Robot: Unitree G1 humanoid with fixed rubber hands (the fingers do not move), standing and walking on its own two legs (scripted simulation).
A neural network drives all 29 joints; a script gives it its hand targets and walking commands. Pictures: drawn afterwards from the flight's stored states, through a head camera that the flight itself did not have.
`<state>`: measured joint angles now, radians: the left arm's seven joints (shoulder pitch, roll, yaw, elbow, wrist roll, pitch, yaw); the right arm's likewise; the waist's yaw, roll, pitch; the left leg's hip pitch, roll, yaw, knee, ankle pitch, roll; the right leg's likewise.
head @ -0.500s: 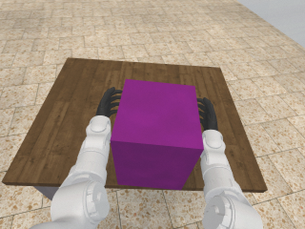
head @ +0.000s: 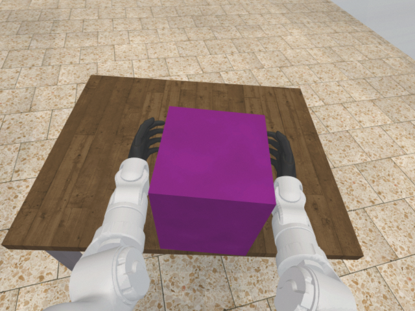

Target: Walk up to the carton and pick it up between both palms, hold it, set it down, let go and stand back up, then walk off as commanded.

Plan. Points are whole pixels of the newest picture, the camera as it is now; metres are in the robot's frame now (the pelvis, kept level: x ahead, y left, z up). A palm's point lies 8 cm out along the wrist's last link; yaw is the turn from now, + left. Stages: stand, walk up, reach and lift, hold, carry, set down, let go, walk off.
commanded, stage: set down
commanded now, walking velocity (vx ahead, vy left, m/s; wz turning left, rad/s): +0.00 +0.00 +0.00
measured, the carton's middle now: (209, 185) +0.38 +0.01 +0.00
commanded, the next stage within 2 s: none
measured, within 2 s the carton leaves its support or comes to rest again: neither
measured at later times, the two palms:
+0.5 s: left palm (139, 155) +0.40 +0.16 +0.07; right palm (284, 171) +0.38 -0.14 +0.07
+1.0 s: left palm (130, 149) +0.43 +0.18 +0.06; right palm (285, 164) +0.41 -0.15 +0.06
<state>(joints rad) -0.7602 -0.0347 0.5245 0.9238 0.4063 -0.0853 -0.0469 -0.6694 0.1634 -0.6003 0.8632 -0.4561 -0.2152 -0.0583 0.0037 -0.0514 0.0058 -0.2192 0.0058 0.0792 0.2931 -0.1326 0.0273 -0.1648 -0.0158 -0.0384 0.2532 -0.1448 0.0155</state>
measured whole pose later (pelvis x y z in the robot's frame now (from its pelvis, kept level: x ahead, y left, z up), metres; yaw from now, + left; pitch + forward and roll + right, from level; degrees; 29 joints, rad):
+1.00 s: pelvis -0.01 +0.00 -0.02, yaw -1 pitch +15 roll -3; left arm -0.97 0.22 0.10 1.44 -0.10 -0.30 0.07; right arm -0.90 -0.08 -0.09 1.32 0.14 -0.25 -0.16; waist -0.02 -0.01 -0.19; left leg -0.60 0.06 0.07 0.57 -0.23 0.02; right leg -0.51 0.02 -0.05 0.47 -0.21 0.00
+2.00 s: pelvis -0.02 +0.00 -0.01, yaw +0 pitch -1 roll -1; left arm -0.23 0.25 0.00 0.65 -0.19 -0.15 -0.01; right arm -0.18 -0.12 0.02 0.64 0.22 -0.18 -0.12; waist 0.01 -0.03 -0.02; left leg -0.23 0.02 0.05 0.44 -0.19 0.02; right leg -0.17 0.00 -0.02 0.39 -0.20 0.00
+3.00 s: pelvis -0.01 +0.00 +0.00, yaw -2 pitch -3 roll +0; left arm 0.30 0.28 -0.03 0.17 -0.19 -0.02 0.02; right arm 0.36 -0.10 0.00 0.16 0.14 -0.06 -0.06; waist 0.05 -0.02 0.04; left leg -0.12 0.00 0.07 0.36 -0.18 0.03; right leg -0.10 0.00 0.03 0.36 -0.20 0.01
